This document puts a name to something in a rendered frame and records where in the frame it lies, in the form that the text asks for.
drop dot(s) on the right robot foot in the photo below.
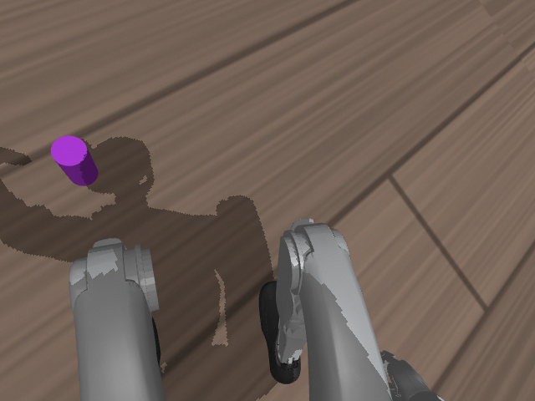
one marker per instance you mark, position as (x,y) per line
(281,372)

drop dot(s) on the right robot hand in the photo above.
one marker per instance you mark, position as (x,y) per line
(405,381)

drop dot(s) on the can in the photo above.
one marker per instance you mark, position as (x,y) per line
(73,157)

